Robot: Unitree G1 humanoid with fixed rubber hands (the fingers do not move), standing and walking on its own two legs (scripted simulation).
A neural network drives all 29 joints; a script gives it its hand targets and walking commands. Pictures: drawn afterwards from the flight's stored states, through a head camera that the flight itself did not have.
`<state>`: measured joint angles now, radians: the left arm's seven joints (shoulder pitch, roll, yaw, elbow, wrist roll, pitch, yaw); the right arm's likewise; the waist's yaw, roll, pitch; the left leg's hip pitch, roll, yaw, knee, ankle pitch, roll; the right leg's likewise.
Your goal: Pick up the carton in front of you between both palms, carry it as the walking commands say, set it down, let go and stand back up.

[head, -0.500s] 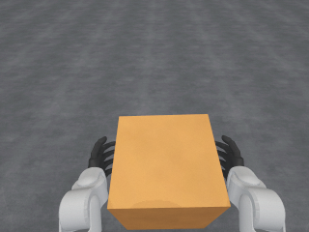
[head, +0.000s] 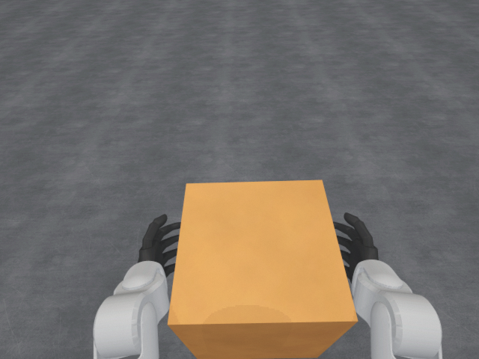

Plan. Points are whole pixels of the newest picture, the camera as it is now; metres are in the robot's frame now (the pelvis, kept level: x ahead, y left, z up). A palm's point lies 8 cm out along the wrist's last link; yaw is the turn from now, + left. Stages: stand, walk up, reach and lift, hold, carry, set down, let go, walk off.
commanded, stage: carry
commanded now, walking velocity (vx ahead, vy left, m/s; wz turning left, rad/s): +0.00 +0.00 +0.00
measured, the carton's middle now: (255, 276) +0.25 +0.00 +0.02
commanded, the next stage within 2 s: hold in 0.86 s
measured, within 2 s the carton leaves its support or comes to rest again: neither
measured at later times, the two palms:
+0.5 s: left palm (161, 282) +0.22 +0.15 +0.05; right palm (359, 281) +0.22 -0.15 +0.06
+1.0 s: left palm (170, 278) +0.23 +0.14 +0.04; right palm (361, 277) +0.23 -0.16 +0.05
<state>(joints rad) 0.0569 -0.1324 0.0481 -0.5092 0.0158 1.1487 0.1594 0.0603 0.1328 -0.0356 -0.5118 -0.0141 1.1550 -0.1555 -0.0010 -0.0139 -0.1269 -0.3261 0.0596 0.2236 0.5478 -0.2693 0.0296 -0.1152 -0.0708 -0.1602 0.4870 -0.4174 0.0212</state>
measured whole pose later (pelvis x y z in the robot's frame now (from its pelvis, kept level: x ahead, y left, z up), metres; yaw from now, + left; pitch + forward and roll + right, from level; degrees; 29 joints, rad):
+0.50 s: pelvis -0.05 +0.00 +0.00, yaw +0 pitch +2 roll +0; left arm -0.12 -0.13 0.11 -0.06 0.16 0.91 0.07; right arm -0.12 0.13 -0.10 -0.06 -0.16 0.91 -0.05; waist 0.00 -0.01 -0.09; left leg -0.35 0.07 0.22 0.48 -0.16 0.04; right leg -0.17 -0.05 -0.17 0.48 -0.35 0.00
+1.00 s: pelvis -0.05 -0.01 +0.01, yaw -1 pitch -3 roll +0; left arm -0.19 -0.14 0.16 0.10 0.24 0.71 0.03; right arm -0.21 0.14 -0.16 0.15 -0.23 0.68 0.01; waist 0.01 -0.04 0.06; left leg -0.19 0.02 0.08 0.36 -0.10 0.00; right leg -0.04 0.00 -0.03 0.39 -0.30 -0.02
